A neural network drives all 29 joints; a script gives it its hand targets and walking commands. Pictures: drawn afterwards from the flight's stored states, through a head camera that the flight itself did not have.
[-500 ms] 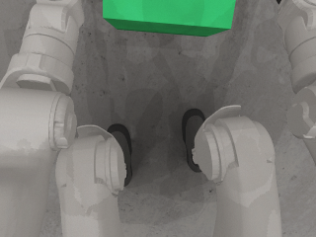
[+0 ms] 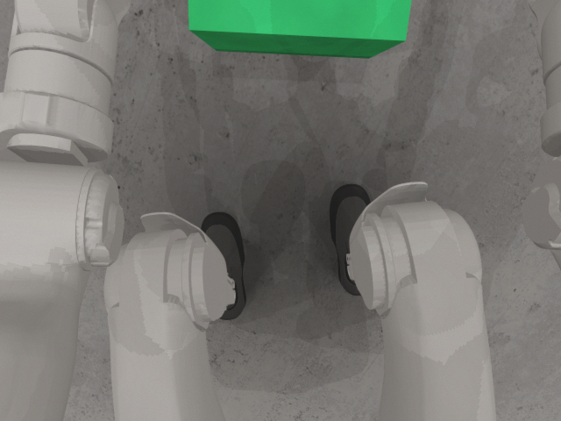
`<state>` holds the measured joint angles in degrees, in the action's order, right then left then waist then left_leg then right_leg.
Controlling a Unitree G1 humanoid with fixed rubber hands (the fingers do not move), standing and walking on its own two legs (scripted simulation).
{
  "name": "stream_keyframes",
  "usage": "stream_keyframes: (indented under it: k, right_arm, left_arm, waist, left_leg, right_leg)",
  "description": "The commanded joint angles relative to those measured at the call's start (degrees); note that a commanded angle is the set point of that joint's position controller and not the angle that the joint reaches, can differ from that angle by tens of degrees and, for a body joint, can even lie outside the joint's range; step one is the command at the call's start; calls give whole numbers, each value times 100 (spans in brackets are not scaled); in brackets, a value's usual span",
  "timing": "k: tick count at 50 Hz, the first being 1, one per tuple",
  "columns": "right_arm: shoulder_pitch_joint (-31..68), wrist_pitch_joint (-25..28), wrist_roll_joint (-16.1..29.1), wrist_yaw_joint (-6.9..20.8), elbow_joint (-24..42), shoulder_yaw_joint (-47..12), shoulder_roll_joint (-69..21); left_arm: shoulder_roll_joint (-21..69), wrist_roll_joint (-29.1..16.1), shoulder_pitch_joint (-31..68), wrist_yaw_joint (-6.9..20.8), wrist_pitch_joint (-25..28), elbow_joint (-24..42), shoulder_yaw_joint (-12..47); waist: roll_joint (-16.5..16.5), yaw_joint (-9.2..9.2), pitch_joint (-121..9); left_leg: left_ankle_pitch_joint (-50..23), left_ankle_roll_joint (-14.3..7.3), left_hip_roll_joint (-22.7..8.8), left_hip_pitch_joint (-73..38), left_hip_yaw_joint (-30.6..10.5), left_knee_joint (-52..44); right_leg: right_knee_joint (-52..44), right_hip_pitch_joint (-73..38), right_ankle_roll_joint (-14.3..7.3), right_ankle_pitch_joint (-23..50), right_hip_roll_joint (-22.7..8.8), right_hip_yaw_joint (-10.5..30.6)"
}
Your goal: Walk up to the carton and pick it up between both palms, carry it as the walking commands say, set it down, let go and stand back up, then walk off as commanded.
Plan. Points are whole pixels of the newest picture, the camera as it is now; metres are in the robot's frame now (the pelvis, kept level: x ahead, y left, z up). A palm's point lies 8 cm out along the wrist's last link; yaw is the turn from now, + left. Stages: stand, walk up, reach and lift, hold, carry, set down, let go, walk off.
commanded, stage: set down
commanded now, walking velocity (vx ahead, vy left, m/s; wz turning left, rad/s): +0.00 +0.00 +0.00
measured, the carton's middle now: out of the picture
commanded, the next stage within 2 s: let go in 1.16 s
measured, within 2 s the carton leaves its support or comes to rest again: neither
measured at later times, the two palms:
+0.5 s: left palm out of the picture +0.61 +0.10 +0.00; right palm out of the picture +0.54 -0.31 -0.01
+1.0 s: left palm out of the picture +0.61 +0.10 +0.15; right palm out of the picture +0.54 -0.32 +0.14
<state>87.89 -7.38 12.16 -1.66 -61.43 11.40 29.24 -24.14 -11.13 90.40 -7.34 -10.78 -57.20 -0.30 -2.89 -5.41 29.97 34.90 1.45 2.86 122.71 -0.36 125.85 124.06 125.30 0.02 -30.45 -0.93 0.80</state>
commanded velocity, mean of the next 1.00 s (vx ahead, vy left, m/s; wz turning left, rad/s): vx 0.00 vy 0.00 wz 0.00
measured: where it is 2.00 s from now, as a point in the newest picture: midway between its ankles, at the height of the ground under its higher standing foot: (290, 270)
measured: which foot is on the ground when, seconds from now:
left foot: down 0.00-1.00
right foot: down 0.00-1.00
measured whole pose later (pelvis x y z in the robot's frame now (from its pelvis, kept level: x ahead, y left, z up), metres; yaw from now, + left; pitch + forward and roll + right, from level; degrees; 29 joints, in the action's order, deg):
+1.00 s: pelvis +0.00 -0.01 +0.24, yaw -1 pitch +28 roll +2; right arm 80.5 -20.7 11.5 0.1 -41.2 14.9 29.9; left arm -25.0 -8.4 86.7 -4.2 -22.3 -44.8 -8.5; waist -2.1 -6.2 29.9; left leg 22.6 1.1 1.8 80.6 -0.4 75.0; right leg 75.0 83.4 -0.5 -19.7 -0.4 1.3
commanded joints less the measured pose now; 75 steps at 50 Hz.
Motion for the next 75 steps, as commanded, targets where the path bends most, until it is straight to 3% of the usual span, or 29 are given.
stream_keyframes:
  k: [1, 2, 3, 7, 8, 12, 15, 16, 18, 20, 26, 29, 30, 34, 35, 38, 43, 44, 45, 48, 49, 54, 55, 58, 62, 66, 68, 71, 75]
  right_arm:
    - [1673, -71, -32, -34, 1070, 32, 1047]
    - [1688, -116, -54, -41, 1072, 29, 1070]
    - [1787, -159, 1, -27, 1263, 14, 1008]
    - [1725, -351, -11, 19, 1212, 15, 897]
    - [1661, -397, -8, 18, 1360, -39, 791]
    - [1620, -601, -52, -7, 1543, 66, 852]
    - [1705, -713, -40, -35, 2051, 151, 879]
    - [1642, -762, -81, -41, 2131, 204, 978]
    - [1532, -872, -105, -26, 2069, 278, 1006]
    - [1560, -961, -57, -33, 2400, 315, 1119]
    - [1435, -1164, 30, 20, 2362, 348, 1061]
    - [1314, -1171, 19, 49, 2459, 352, 965]
    - [1301, -1181, -13, 62, 2533, 396, 1041]
    - [1169, -1184, 10, 107, 2660, 412, 1024]
    - [1104, -1191, -14, 111, 2723, 479, 1073]
    - [1126, -1250, 60, 117, 2805, 420, 1084]
    - [972, -1230, 9, 132, 2977, 526, 1181]
    - [876, -1229, -39, 136, 2945, 530, 1197]
    - [838, -1229, -25, 150, 2816, 487, 1088]
    - [603, -1163, -108, 184, 2735, 546, 1062]
    - [605, -1145, -113, 194, 2559, 537, 1025]
    - [653, -971, -233, 282, 2282, 595, 845]
    - [675, -916, -310, 308, 2052, 641, 855]
    - [687, -708, -458, 408, 1672, 645, 533]
    - [347, -536, -969, 461, 1299, 946, 426]
    - [-820, -473, -1492, 562, 1053, 1085, 34]
    - [-1452, -352, -1557, 640, 1585, 981, 35]
    - [-2257, -165, -1555, 756, 2370, 736, 102]
    - [-3399, -24, -1307, 781, 3031, 437, -101]
  left_arm:
    - [-749, 12, 2066, -35, 20, 889, -292]
    - [-847, 73, 1914, -30, -15, 690, -362]
    - [-877, 128, 1975, -34, -46, 714, -464]
    - [-935, 273, 1871, 23, -141, 535, -669]
    - [-1023, 291, 1959, 38, -161, 758, -732]
    - [-1081, 315, 1905, 79, -307, 768, -789]
    - [-1088, 223, 1984, 112, -399, 1224, -782]
    - [-1081, 142, 2019, 114, -455, 1375, -713]
    - [-1082, 177, 1986, 128, -567, 1318, -749]
    - [-1099, 106, 2048, 121, -666, 1691, -707]
    - [-1116, 148, 1915, 145, -936, 1618, -794]
    - [-1140, 212, 1814, 189, -920, 1703, -877]
    - [-1120, 174, 1814, 200, -939, 1728, -879]
    - [-1140, 229, 1614, 239, -946, 1747, -934]
    - [-1140, 220, 1645, 223, -951, 1855, -961]
    - [-1134, 193, 1705, 249, -998, 2026, -971]
    - [-1021, 194, 1571, 272, -1028, 2266, -897]
    - [-1022, 155, 1558, 272, -1042, 2256, -871]
    - [-968, 214, 1462, 286, -1021, 2102, -928]
    - [-1004, 322, 1194, 302, -997, 1984, -1005]
    - [-984, 400, 1157, 313, -977, 1829, -1051]
    - [-859, 456, 1110, 400, -816, 1620, -1088]
    - [-769, 407, 1179, 426, -779, 1436, -1052]
    - [-677, 579, 1132, 457, -583, 1138, -1238]
    - [-428, 950, 700, 501, -472, 781, -1417]
    - [-217, 1515, -627, 478, -403, 432, -1800]
    - [-79, 1671, -1349, 399, -277, 880, -1868]
    - [119, 1608, -2065, 277, -43, 1938, -1703]
    - [471, 1197, -3062, 379, 112, 2821, -1164]
  waist:
    - [256, -420, -9029]
    - [346, -389, -9065]
    - [343, -217, -9115]
    - [420, -81, -9047]
    - [461, -61, -9394]
    - [370, -73, -9727]
    - [414, -117, -10313]
    - [416, -254, -10534]
    - [334, -283, -10452]
    - [239, -327, -10903]
    - [162, -317, -10993]
    - [211, -232, -11142]
    - [239, -322, -11198]
    - [232, -247, -11208]
    - [274, -313, -11350]
    - [280, -222, -11285]
    - [175, -356, -11612]
    - [261, -449, -11638]
    - [212, -312, -11367]
    - [276, -325, -11290]
    - [201, -202, -11024]
    - [260, -116, -10514]
    - [303, -211, -10239]
    - [339, -69, -9533]
    - [233, -212, -8700]
    - [225, -155, -8116]
    - [92, -52, -8570]
    - [203, -48, -8974]
    - [419, -222, -8710]
  left_leg:
    - [-1308, -154, 214, -3312, 332, -1076]
    - [-1196, -173, 207, -3199, 347, -1155]
    - [-1192, -189, 219, -3159, 370, -1213]
    - [-1001, -223, 228, -3001, 449, -1501]
    - [-1062, -201, 249, -3054, 523, -1578]
    - [-1063, -227, 279, -3318, 520, -1928]
    - [-1195, -240, 327, -3600, 515, -2180]
    - [-1227, -232, 335, -3761, 469, -2297]
    - [-1166, -228, 331, -3832, 490, -2459]
    - [-1271, -218, 355, -4265, 454, -2699]
    - [-1272, -230, 349, -4628, 338, -3343]
    - [-1450, -230, 373, -4655, 326, -3614]
    - [-1424, -227, 367, -4735, 320, -3732]
    - [-1584, -253, 394, -5062, 267, -4198]
    - [-1705, -239, 393, -5238, 263, -4259]
    - [-1746, -218, 403, -5337, 285, -4625]
    - [-2158, -229, 392, -6395, 142, -5159]
    - [-2244, -222, 385, -6524, 127, -5285]
    - [-2265, -230, 387, -6504, 136, -5395]
    - [-2457, -263, 377, -6921, 41, -5777]
    - [-2386, -234, 367, -6790, 81, -5870]
    - [-2329, -230, 297, -6907, 28, -6514]
    - [-2223, -211, 238, -6847, 6, -6592]
    - [-2202, -161, 159, -6730, -20, -6864]
    - [-2055, -38, 83, -6567, -20, -7184]
    - [-2208, 28, 115, -6445, -70, -7603]
    - [-2693, 55, 120, -6844, -80, -7665]
    - [-3092, 94, 146, -6918, -106, -7816]
    - [-3097, 88, 157, -6748, -111, -8080]
  right_leg:
    - [-1148, -4584, 135, 2287, 194, -299]
    - [-1166, -4727, 151, 2257, 199, -310]
    - [-1205, -4738, 156, 2235, 221, -311]
    - [-1512, -4990, 155, 2135, 251, -212]
    - [-1620, -5351, 157, 2267, 275, -197]
    - [-1924, -5589, 161, 2262, 326, -227]
    - [-2159, -5979, 171, 2427, 352, -263]
    - [-2250, -6171, 161, 2506, 353, -291]
    - [-2487, -6072, 129, 2341, 369, -278]
    - [-2683, -6325, 118, 2432, 391, -316]
    - [-3236, -6611, 81, 2349, 429, -334]
    - [-3449, -7065, 95, 2712, 427, -258]
    - [-3589, -7194, 88, 2648, 432, -259]
    - [-3966, -7573, 109, 2928, 448, -237]
    - [-4042, -7698, 90, 3007, 456, -250]
    - [-4401, -8159, 99, 3160, 439, -158]
    - [-4917, -8477, 77, 3455, 444, -196]
    - [-5031, -8615, 52, 3546, 466, -225]
    - [-5148, -8569, 53, 3599, 442, -157]
    - [-5494, -8779, 75, 3726, 443, -170]
    - [-5608, -8734, 64, 3675, 415, -110]
    - [-6185, -9093, 82, 3652, 339, -64]
    - [-6262, -8889, 67, 3453, 321, -117]
    - [-6496, -8777, 47, 3433, 293, -80]
    - [-6828, -8572, -15, 3177, 327, -117]
    - [-7128, -8719, -37, 3408, 341, -104]
    - [-7209, -9225, -66, 3980, 316, 16]
    - [-7275, -10107, -112, 4677, 278, 188]
    - [-7505, -11095, -81, 5410, 133, 395]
